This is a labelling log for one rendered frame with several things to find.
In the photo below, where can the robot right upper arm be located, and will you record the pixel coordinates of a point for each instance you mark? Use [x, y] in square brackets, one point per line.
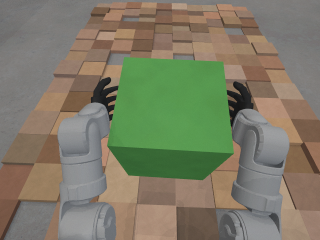
[245, 225]

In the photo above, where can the robot left upper arm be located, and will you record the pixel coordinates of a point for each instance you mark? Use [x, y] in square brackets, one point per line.
[89, 221]

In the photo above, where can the robot left forearm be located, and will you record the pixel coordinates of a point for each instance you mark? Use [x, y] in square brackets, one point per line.
[80, 150]

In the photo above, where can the robot right forearm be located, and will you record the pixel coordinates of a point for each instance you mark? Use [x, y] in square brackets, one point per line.
[263, 154]

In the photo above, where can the carton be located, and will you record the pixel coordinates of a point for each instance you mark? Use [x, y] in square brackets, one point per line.
[171, 118]

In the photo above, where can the robot left hand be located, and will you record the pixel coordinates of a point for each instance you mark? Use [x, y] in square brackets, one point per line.
[99, 95]

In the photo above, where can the robot right hand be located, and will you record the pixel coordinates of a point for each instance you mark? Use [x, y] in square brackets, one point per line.
[243, 100]

